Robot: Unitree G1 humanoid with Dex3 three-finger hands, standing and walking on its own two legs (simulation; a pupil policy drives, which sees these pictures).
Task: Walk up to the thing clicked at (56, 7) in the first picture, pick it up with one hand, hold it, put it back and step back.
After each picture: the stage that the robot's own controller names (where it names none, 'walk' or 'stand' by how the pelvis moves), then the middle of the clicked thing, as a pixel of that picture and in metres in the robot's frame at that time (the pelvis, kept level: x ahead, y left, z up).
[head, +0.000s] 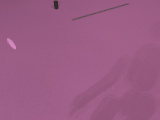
stand; (56, 4) +2.31 +0.36 -0.72
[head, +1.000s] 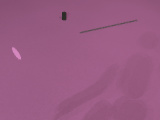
walk; (64, 16) +2.19 +0.17 -0.71
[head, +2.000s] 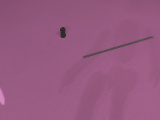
walk; (63, 32) +1.55 +0.14 -0.72
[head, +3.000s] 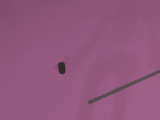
walk; (61, 68) +1.01 +0.17 -0.71
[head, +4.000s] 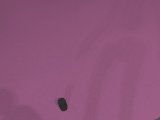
walk; (62, 104) +0.62 +0.22 -0.70
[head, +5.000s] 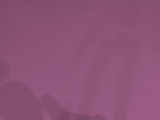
stand; out of the picture +0.40 +0.18 -0.69
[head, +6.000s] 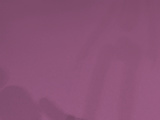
stand; out of the picture +0.37 +0.16 -0.72
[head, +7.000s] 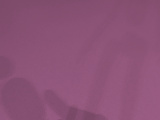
stand; out of the picture +0.40 +0.14 -0.72
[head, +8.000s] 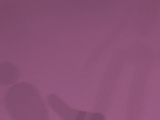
stand; out of the picture +0.41 +0.10 -0.72
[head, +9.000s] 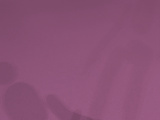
stand; out of the picture +0.42 +0.12 -0.73
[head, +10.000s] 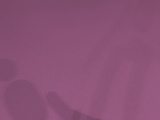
stand; out of the picture +0.41 +0.12 -0.73
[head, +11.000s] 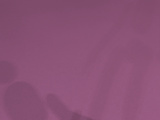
stand; out of the picture +0.41 +0.12 -0.73
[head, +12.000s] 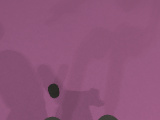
go down; (53, 91) +0.45 +0.14 -0.55
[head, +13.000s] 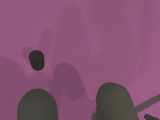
go down; (37, 61) +0.49 +0.17 -0.32
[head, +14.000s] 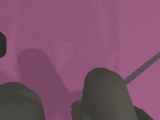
close in; out of the picture +0.48 +0.20 -0.24
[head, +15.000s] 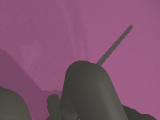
close; out of the picture +0.48 +0.23 -0.23
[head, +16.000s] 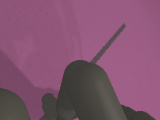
close; out of the picture +0.46 +0.23 -0.23
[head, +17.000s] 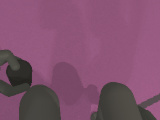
lift; (20, 76) +0.34 +0.21 -0.09
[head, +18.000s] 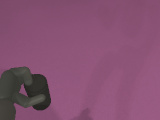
hold; (38, 93) +0.32 +0.15 +0.04
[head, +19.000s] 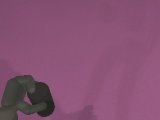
hold; (42, 100) +0.31 +0.15 +0.00
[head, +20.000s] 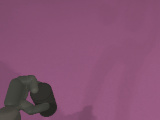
crouch; (44, 100) +0.31 +0.14 +0.00
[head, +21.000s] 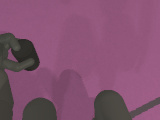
crouch; (27, 56) +0.45 +0.16 -0.08
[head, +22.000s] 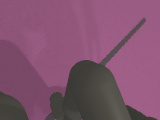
lower; out of the picture +0.46 +0.24 -0.23
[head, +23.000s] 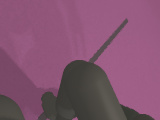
lower; out of the picture +0.46 +0.25 -0.24
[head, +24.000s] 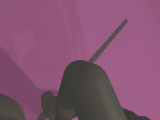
lower; out of the picture +0.46 +0.25 -0.24
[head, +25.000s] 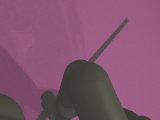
lower; out of the picture +0.46 +0.25 -0.24
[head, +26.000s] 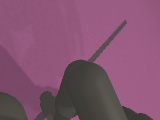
loosen; out of the picture +0.46 +0.23 -0.25
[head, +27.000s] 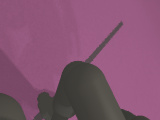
withdraw; out of the picture +0.46 +0.22 -0.26
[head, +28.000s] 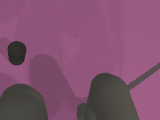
stand; (16, 54) +0.47 +0.18 -0.27
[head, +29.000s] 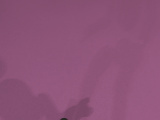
stand; out of the picture +0.40 +0.10 -0.64
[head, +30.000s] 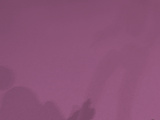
stand; out of the picture +0.42 +0.12 -0.66
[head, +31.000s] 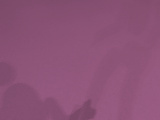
stand; out of the picture +0.41 +0.11 -0.67
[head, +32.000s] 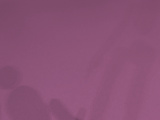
walk; out of the picture +0.43 +0.11 -0.72
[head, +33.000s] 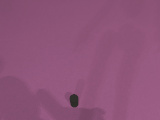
walk; (74, 101) +0.53 +0.08 -0.70
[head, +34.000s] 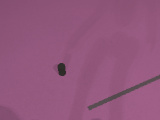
walk; (61, 69) +0.82 +0.16 -0.70
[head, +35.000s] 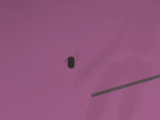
stand; (71, 62) +1.08 +0.11 -0.70
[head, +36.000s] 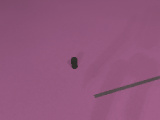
stand; (74, 63) +1.07 +0.09 -0.72
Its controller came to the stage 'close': yes
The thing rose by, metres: 0.72
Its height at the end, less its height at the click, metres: +0.00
